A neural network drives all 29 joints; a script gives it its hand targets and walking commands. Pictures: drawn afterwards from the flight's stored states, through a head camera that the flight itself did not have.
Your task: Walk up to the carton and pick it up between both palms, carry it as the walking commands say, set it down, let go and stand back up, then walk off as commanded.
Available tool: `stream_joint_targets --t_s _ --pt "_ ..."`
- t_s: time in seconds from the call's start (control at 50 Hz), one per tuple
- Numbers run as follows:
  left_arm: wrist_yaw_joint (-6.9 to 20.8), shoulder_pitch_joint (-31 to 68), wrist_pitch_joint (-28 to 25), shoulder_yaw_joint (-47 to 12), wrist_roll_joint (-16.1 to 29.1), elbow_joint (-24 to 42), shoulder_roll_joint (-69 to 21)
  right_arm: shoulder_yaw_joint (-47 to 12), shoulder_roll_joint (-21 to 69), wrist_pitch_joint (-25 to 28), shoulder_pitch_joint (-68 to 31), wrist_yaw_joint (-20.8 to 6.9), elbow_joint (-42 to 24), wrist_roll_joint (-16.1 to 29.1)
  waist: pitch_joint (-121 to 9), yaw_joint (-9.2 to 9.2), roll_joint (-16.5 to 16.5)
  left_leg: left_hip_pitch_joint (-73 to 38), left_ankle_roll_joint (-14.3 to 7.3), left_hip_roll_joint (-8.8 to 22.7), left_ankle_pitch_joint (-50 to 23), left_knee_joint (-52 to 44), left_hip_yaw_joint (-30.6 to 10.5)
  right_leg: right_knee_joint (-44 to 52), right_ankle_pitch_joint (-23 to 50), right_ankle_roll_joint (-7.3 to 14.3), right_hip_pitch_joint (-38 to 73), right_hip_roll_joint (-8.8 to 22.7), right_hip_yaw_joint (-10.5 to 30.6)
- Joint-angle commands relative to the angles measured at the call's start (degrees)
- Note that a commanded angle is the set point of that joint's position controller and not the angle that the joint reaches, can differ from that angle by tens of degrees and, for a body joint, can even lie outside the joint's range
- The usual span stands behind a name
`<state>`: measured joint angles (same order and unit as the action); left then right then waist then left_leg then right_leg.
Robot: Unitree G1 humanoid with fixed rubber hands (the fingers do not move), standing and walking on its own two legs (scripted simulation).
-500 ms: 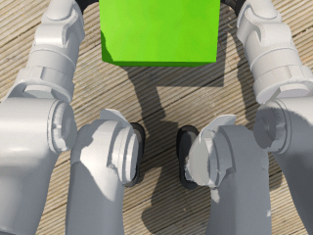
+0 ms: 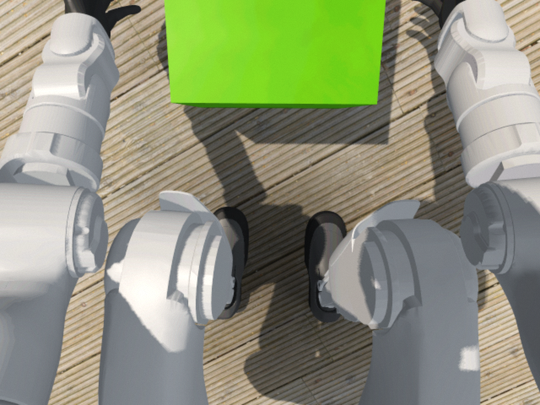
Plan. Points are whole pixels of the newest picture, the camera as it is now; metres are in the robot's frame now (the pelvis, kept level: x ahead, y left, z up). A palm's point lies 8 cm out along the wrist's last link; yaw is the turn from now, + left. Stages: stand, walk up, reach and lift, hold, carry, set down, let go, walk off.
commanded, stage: set down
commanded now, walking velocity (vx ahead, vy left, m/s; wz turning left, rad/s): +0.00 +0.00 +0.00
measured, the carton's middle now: (273, 2) +0.55 +0.03 -0.24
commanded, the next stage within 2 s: let go in 1.52 s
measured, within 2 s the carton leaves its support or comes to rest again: neither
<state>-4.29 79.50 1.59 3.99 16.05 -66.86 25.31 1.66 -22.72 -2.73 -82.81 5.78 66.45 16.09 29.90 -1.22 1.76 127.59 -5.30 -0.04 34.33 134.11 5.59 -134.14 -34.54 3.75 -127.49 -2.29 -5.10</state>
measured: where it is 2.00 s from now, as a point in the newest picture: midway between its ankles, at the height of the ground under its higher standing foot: (275, 282)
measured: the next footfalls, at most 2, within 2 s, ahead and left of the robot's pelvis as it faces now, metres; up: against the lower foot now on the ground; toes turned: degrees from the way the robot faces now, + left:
none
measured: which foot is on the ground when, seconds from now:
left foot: down 0.00-1.00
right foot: down 0.00-1.00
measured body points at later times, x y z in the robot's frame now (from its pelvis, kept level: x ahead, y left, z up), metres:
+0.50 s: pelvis -0.01 +0.00 +0.06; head +0.36 +0.02 +0.31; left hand +0.54 +0.24 -0.08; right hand +0.57 -0.16 -0.08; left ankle +0.11 +0.09 -0.30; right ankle +0.11 -0.09 -0.30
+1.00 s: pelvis -0.02 +0.01 +0.18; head +0.34 +0.02 +0.43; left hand +0.54 +0.24 +0.07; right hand +0.57 -0.18 +0.08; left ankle +0.11 +0.09 -0.30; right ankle +0.11 -0.09 -0.30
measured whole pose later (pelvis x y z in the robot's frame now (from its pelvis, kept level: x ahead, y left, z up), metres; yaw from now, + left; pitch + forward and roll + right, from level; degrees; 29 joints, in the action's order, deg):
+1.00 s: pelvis -0.02 +0.01 +0.18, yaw +0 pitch +27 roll -1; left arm -5.0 77.2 24.7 8.5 14.5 -34.6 27.5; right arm 8.5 -26.3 -24.6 -79.2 5.6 37.0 13.1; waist 30.0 -1.5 0.5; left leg 99.3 -3.5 -3.4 27.5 100.2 2.1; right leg -99.9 -28.2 1.4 -98.5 -3.7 -1.9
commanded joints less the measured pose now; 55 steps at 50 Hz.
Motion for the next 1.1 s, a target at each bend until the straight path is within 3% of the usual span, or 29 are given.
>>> stream_joint_targets --t_s 0.0,0.02,0.06,0.14,0.16,0.2,0.22,0.24,0.26,0.28,0.3,0.34,0.36,0.44,0.5,0.56,0.58,0.6,0.66,0.7,0.76,0.8,0.84,0.86,0.92,0.94,0.98,1.02,1.08 --pt "0.3 20.8 -0.6 -1.0 1.3 12.2 4.4 1.5 -3.6 0.3 -16.5 -0.8 -8.2 0.9 -74.7 -0.68 -4.6 -37.4 4.8 -0.3 -24.1 -11.3 -9.8 11.5 16.3 -2.5 24.1 0.7 7.2" --pt "0.1 21.4 -0.5 0.7 1.3 19.1 7.1 -0.3 -3.3 0.1 -18.2 -0.6 -15.3 2.2 -83.4 -1.77 -2.7 -40.8 4.0 -0.5 -24.8 -11.1 -9.1 11.6 19.0 -2.7 31.7 0.8 7.9" --pt "-0.5 22.5 1.0 -0.4 3.5 20.2 6.5 -0.4 -5.1 -0.4 -20.0 0.1 -19.5 2.4 -91.7 -0.28 -0.2 -45.6 3.9 -0.8 -25.7 -12.1 -9.4 11.7 20.1 -3.0 36.6 0.8 5.9" --pt "-1.6 19.9 3.7 0.9 1.8 18.2 9.2 2.8 -9.6 -3.2 -19.1 1.0 -18.1 0.1 -91.7 -1.03 -2.5 -45.8 4.1 -1.4 -21.6 -14.1 -8.2 12.7 14.6 -2.7 34.5 0.5 5.3" --pt "-2.0 17.7 4.3 3.0 -0.2 14.9 10.0 2.2 -7.4 -4.1 -17.4 1.1 -15.3 0.3 -89.3 -2.8 -1.5 -43.7 3.4 -1.4 -17.8 -15.6 -7.7 13.9 11.3 -2.6 34.4 0.4 5.5" --pt "-2.5 17.7 5.5 2.8 -0.5 18.4 9.3 4.9 -9.7 -4.8 -16.5 1.9 -18.9 -2.1 -95.2 -0.36 -2.0 -50.1 3.6 -1.8 -19.0 -17.0 -8.7 14.6 11.5 -2.6 36.1 -0.4 4.2" --pt "-2.4 17.7 5.8 3.9 -2.3 15.6 10.1 3.9 -9.2 -5.6 -15.4 1.8 -15.7 -1.3 -94.9 -2.92 -3.9 -47.8 3.8 -1.3 -17.1 -16.5 -6.5 15.7 10.5 -2.3 37.3 -0.2 5.5" --pt "-2.6 15.4 6.1 5.0 -2.6 14.1 10.7 3.6 -7.9 -5.9 -14.1 2.0 -15.7 -1.6 -92.7 -2.82 -1.0 -45.0 3.3 -1.7 -15.9 -18.0 -6.7 17.2 10.4 -2.7 37.8 -0.4 5.4" --pt "-2.9 15.5 5.9 6.9 -3.9 19.8 12.5 4.4 -8.3 -6.2 -13.2 2.4 -18.9 -1.5 -99.8 -4.17 -1.8 -48.2 3.4 -1.7 -18.7 -17.8 -6.0 16.9 13.3 -2.8 42.1 -0.8 5.6" --pt "-2.9 16.2 6.1 6.9 -2.7 22.0 12.0 5.0 -8.5 -6.2 -14.2 2.5 -21.4 -2.0 -96.6 -2.5 -1.3 -43.6 3.2 -2.3 -19.0 -18.3 -5.7 17.6 15.6 -2.6 42.0 -1.3 6.2" --pt "-3.3 16.4 6.3 6.0 -2.1 26.3 10.6 5.5 -9.8 -5.7 -17.4 3.1 -28.3 -1.4 -105.8 -2.88 -2.3 -51.6 3.1 -2.4 -22.9 -18.9 -6.5 17.4 17.8 -2.5 44.3 -1.7 5.2" --pt "-3.1 15.7 6.8 6.7 -1.7 30.0 11.9 5.6 -8.6 -6.9 -14.3 3.7 -28.1 -2.4 -107.4 -2.32 -1.1 -48.0 3.4 -3.2 -24.1 -20.1 -5.4 18.3 21.6 -2.8 48.8 -1.8 5.6" --pt "-3.2 17.2 7.2 6.7 -0.5 34.0 12.2 6.2 -12.0 -7.2 -18.4 4.1 -36.3 -1.8 -114.2 -2.71 -0.1 -52.0 3.2 -3.3 -26.9 -19.7 -5.0 19.0 24.2 -3.0 52.5 -1.9 6.1" --pt "-2.3 13.9 11.3 5.1 1.0 33.4 10.6 7.7 -12.9 -10.4 -13.7 4.2 -36.4 -3.5 -113.7 1.53 -1.5 -56.4 3.1 -3.1 -24.4 -23.1 -6.6 23.1 21.1 -2.5 51.7 -1.7 4.7" --pt "-1.5 14.8 14.3 3.6 0.6 38.4 8.4 6.1 -9.8 -13.6 -10.5 2.5 -34.9 -2.2 -115.1 1.82 -3.9 -61.1 3.7 -3.0 -25.1 -26.3 -6.9 26.5 19.7 -2.0 50.2 -1.4 5.0" --pt "-1.4 12.4 15.8 4.6 -1.0 42.5 8.6 7.8 -10.2 -15.0 -7.7 0.9 -37.4 -2.0 -119.8 1.34 -5.4 -72.1 3.9 -2.9 -31.8 -29.9 -9.7 29.2 19.6 -1.7 46.5 -2.4 3.1" --pt "-1.4 10.7 16.7 4.5 -0.9 36.6 7.9 6.7 -10.3 -15.3 -9.1 0.4 -36.3 -1.0 -116.1 0.31 -4.3 -68.7 3.6 -3.1 -30.3 -29.4 -8.6 30.2 18.8 -1.9 45.1 -2.2 4.1" --pt "-1.6 9.7 17.1 5.2 -1.6 38.7 7.6 7.7 -10.4 -15.6 -9.3 0.0 -39.1 -1.8 -117.6 -0.04 -4.4 -72.8 3.7 -2.6 -32.2 -32.0 -10.3 30.4 18.5 -2.1 44.5 -2.9 3.0" --pt "-1.0 8.4 17.3 9.5 -4.4 33.7 9.9 8.5 -10.0 -16.3 -7.6 -0.9 -30.5 -4.4 -107.5 -2.44 -2.2 -63.5 3.5 -2.8 -25.9 -35.0 -9.0 33.8 14.5 -2.0 45.0 -2.2 4.4" --pt "-0.9 11.7 16.8 11.3 -5.1 38.0 10.5 8.0 -11.6 -15.6 -11.5 -1.0 -36.7 -3.9 -113.7 -3.94 0.1 -63.1 3.4 -3.3 -26.3 -35.3 -7.5 35.3 17.7 -2.2 51.4 -2.1 5.4" --pt "-1.4 15.8 17.7 9.3 -3.1 43.3 11.6 11.0 -14.8 -16.1 -14.2 0.2 -41.4 -5.0 -124.9 0.51 -0.1 -72.1 3.7 -3.7 -27.4 -38.2 -8.4 37.2 19.9 -2.4 58.5 -2.9 3.8" --pt "-1.2 17.4 19.0 8.8 -3.5 39.0 13.8 9.7 -13.7 -17.8 -14.8 0.5 -38.6 -3.2 -120.7 -1.72 -3.1 -71.0 3.5 -2.9 -23.2 -40.5 -7.9 40.1 16.3 -2.2 57.2 -1.9 5.4" --pt "-1.2 16.3 19.9 7.6 -3.2 41.4 13.4 8.9 -13.3 -19.2 -13.5 0.2 -39.5 -3.5 -122.6 -0.68 -2.5 -73.7 3.7 -3.1 -24.2 -42.5 -7.7 41.8 16.8 -2.4 59.4 -2.2 5.0" --pt "-1.0 18.0 20.5 7.3 -2.4 43.9 13.1 9.7 -15.9 -19.4 -15.8 0.4 -41.2 -2.9 -123.5 -0.42 -5.5 -74.5 4.3 -2.8 -22.7 -43.2 -6.8 43.4 15.4 -1.8 59.8 -1.8 5.4" --pt "-0.2 18.0 22.2 5.0 -0.6 39.3 10.7 9.5 -13.8 -21.0 -13.1 -0.4 -36.2 -3.5 -119.5 1.7 -5.1 -76.4 4.2 -2.4 -20.4 -47.6 -8.0 47.4 13.1 -1.6 59.7 -1.5 5.0" --pt "-0.3 17.7 22.3 5.5 -0.2 40.4 11.5 8.5 -14.4 -21.0 -15.9 -0.4 -42.3 -3.3 -122.5 0.91 -2.0 -76.1 3.9 -2.8 -22.1 -47.5 -7.7 48.2 15.3 -2.2 63.0 -1.8 5.3" --pt "-0.1 15.4 23.3 5.9 -1.1 37.0 12.4 8.1 -14.6 -22.0 -14.6 -0.8 -39.2 -2.8 -122.1 1.42 -0.4 -77.6 3.9 -2.5 -21.6 -50.2 -7.2 50.2 14.7 -2.8 64.7 -1.8 4.8" --pt "0.0 14.4 22.5 8.1 -3.1 36.9 13.4 8.4 -13.4 -21.6 -11.6 -1.1 -36.6 -3.9 -120.1 -0.53 -0.7 -78.9 4.3 -2.4 -25.3 -52.8 -7.9 52.2 17.2 -2.9 64.8 -1.8 5.3" --pt "0.5 14.5 21.7 8.1 -2.4 43.4 13.6 10.4 -14.8 -21.0 -12.5 -1.1 -43.7 -4.8 -128.8 0.03 -1.9 -85.1 4.2 -3.0 -30.7 -55.3 -8.0 54.4 23.4 -3.0 73.1 -2.7 5.1"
